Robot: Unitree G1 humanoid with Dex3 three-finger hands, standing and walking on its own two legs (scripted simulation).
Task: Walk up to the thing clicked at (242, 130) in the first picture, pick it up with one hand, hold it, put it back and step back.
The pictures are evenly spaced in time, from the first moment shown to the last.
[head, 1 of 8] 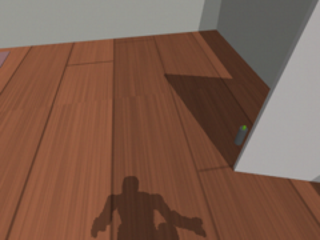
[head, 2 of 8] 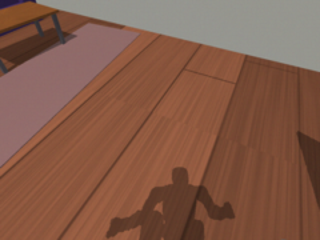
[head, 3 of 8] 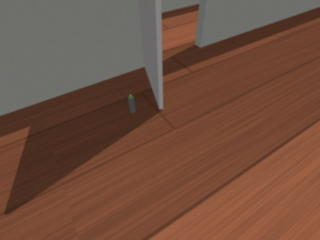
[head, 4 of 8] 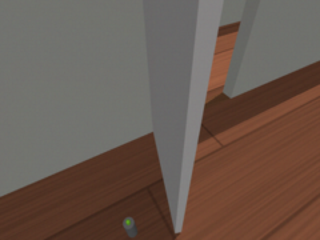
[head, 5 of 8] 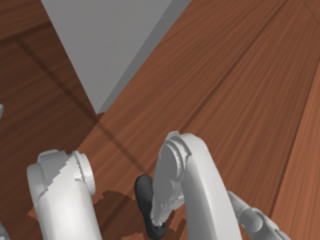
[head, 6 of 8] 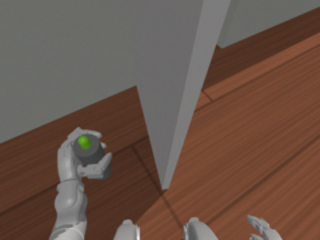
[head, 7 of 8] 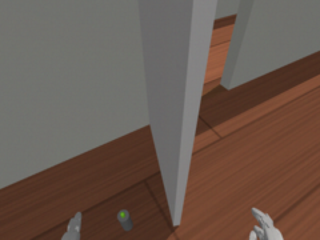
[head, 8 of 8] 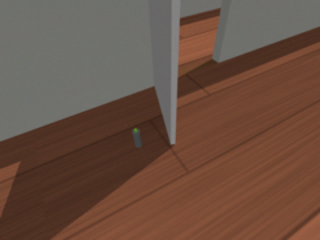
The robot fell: no
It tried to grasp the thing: yes
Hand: left
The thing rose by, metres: 0.68
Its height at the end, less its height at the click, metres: +0.00
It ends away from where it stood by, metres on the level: 0.01
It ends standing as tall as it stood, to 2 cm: yes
